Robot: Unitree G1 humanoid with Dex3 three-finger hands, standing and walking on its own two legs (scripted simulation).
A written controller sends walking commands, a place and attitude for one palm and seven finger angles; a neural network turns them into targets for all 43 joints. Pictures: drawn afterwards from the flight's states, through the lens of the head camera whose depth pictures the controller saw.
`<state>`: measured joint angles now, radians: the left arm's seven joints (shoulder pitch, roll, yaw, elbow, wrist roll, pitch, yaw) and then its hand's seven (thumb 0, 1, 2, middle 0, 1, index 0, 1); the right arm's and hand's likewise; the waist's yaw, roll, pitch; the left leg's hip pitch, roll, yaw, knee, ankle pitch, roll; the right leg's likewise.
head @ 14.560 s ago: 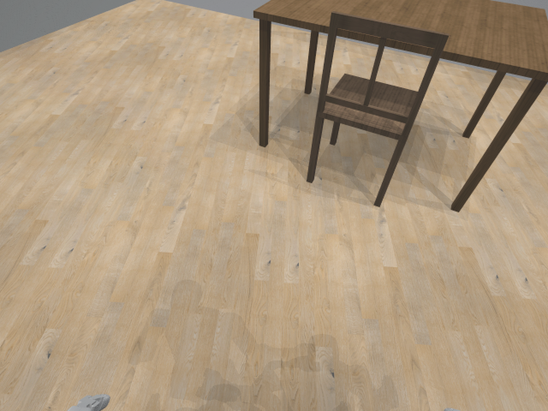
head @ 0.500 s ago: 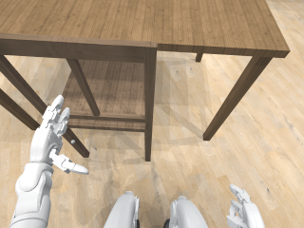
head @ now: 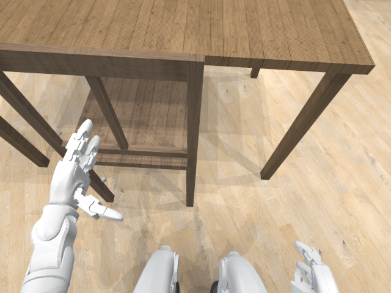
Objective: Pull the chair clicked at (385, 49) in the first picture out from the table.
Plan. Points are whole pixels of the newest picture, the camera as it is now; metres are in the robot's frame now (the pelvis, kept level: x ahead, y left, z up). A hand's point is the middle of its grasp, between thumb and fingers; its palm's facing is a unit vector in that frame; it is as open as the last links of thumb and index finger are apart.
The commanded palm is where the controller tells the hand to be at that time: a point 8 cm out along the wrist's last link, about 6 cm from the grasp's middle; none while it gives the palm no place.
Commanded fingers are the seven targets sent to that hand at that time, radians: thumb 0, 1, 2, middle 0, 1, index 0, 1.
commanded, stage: aim the fingers beside a spindle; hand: left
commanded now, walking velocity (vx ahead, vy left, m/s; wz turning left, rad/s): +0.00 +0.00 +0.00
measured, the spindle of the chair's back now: (111, 118) +0.48 +0.23 +0.01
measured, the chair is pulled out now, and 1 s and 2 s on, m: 0.00 0.00 0.00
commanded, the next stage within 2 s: push the fingers through the gap in 1.96 s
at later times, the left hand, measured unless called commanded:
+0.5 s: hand (104, 177) +0.32 +0.20 +0.03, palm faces +0.01 -1.00 -0.04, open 17.0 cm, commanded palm +0.30 +0.26 +0.03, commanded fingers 0.00 -0.50 0.30 -0.06 -0.08 -0.06 -0.08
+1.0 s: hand (95, 181) +0.31 +0.22 +0.03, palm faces +0.04 -1.00 -0.04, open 16.9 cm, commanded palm +0.29 +0.27 +0.03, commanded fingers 0.00 -0.50 0.30 -0.06 -0.08 -0.06 -0.08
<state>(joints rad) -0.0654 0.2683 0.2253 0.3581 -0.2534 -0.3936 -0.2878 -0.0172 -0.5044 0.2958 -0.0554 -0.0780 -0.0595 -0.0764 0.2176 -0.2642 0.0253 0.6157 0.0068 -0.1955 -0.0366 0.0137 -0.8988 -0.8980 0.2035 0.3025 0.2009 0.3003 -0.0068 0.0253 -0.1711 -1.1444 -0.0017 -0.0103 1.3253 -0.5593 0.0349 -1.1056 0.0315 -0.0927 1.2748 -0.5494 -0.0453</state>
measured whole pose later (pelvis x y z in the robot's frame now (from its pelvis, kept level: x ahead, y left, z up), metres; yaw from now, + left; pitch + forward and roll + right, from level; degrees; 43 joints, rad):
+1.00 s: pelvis +0.00 +0.00 +0.00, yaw +0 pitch +21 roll -3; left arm -0.04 0.29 0.28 0.36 -0.26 -0.40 -0.30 -0.02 -0.50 0.30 -0.06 -0.08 -0.06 -0.08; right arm 0.20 -0.26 0.03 0.61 0.01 -0.19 -0.04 0.01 -0.90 -0.90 0.20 0.30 0.20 0.30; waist -0.02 0.02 -0.17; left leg -1.14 0.01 -0.01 1.33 -0.56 0.03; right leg -1.11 0.04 -0.09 1.28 -0.55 -0.05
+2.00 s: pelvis +0.00 -0.01 +0.00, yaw +0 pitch +22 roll -3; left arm -0.10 0.31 0.30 0.45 -0.27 -0.34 -0.33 -0.02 -0.50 0.30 -0.06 -0.08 -0.06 -0.08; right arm 0.19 -0.26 0.03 0.60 0.02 -0.19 -0.05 0.01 -0.90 -0.90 0.20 0.30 0.20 0.30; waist -0.02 0.02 -0.17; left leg -1.16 0.01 -0.01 1.33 -0.56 0.02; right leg -1.12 0.05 -0.09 1.28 -0.55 -0.06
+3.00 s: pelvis +0.00 +0.00 +0.00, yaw -1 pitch +24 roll -3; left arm -0.43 0.35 0.32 0.72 -0.20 -0.41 -0.28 -0.02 -0.50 0.30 -0.06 -0.08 -0.06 -0.08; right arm 0.25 -0.27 0.03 0.66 0.00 -0.14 -0.03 0.01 -0.90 -0.90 0.20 0.30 0.20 0.30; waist -0.06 0.03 -0.17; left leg -1.18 0.01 0.00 1.31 -0.55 0.03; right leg -1.15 0.05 -0.08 1.26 -0.53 -0.04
